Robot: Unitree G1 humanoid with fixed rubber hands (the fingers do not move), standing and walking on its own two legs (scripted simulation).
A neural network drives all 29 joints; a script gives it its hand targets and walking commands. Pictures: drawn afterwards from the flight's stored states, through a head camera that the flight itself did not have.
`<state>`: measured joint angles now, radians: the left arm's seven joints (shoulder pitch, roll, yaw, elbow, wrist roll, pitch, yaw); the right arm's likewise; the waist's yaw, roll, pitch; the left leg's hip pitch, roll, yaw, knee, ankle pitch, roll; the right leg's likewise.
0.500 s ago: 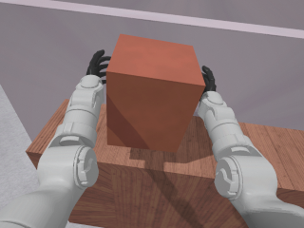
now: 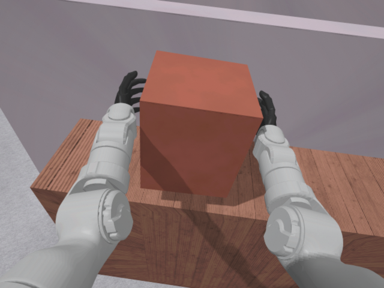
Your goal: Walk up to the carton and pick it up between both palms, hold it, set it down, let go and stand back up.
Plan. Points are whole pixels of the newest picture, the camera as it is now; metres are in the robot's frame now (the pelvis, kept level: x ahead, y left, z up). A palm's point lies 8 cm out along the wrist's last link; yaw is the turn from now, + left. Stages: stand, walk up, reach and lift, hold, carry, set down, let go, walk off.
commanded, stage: set down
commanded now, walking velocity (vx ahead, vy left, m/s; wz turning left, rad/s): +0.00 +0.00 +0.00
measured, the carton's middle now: (193, 127) +0.44 -0.01 +0.12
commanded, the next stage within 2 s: none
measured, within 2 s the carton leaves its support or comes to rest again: rests again in 1.44 s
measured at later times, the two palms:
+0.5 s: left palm (129, 124) +0.43 +0.13 +0.14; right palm (262, 137) +0.41 -0.17 +0.14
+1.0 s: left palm (129, 134) +0.43 +0.13 +0.11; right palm (259, 145) +0.40 -0.17 +0.12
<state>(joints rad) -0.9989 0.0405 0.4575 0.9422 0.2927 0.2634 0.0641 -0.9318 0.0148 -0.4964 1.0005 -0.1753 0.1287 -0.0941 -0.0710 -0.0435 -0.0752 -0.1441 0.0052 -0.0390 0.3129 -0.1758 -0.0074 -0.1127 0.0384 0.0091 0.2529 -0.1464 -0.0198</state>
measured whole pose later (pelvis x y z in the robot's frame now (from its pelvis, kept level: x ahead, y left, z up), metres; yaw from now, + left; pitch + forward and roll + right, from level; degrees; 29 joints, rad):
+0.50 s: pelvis +0.01 +0.01 +0.00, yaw -3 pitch +2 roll +0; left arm -0.92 -0.02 0.52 0.92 0.34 0.23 0.06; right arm -0.88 0.06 -0.63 0.96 -0.33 0.02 -0.02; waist -0.03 -0.03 -0.07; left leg -0.16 0.01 0.02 0.30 -0.18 0.00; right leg -0.16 0.02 -0.02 0.28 -0.15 -0.02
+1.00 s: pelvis +0.01 +0.01 +0.00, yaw -3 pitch +3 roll +0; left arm -0.87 -0.05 0.54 0.90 0.36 0.18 0.06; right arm -0.83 0.08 -0.67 0.95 -0.38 -0.04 0.00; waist -0.02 -0.03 -0.05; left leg -0.17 0.01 0.04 0.31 -0.18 0.01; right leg -0.17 0.01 -0.05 0.27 -0.15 -0.02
